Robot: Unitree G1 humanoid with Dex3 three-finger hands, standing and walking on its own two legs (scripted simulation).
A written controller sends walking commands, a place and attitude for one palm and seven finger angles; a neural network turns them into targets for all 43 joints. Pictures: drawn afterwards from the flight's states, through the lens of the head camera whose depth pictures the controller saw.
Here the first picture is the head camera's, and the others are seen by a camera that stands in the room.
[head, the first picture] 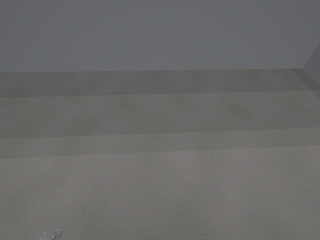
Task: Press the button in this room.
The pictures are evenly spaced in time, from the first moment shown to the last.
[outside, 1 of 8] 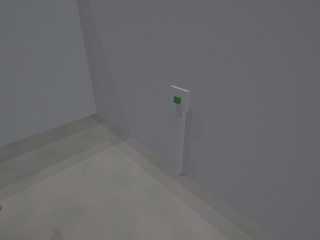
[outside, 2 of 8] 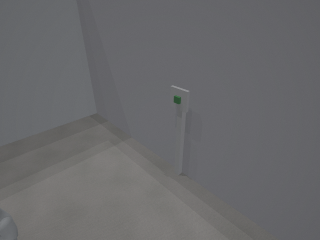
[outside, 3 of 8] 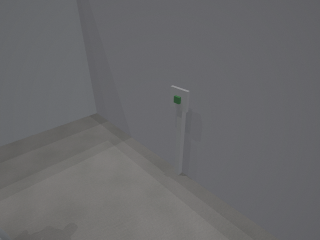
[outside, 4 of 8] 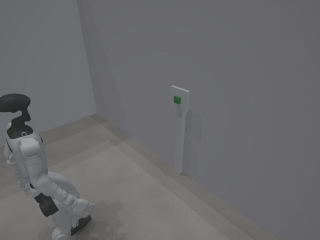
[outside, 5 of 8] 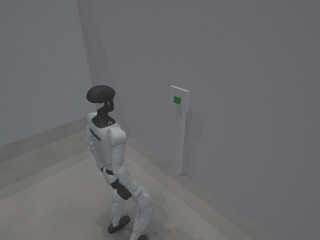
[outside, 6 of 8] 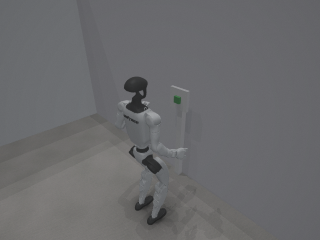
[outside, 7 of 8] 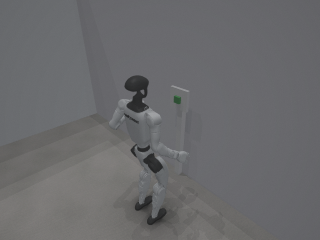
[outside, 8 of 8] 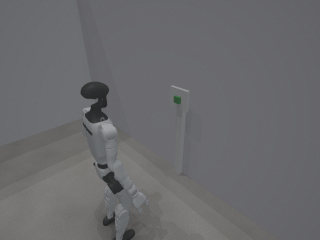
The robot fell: no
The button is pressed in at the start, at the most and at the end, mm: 0 13 0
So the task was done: yes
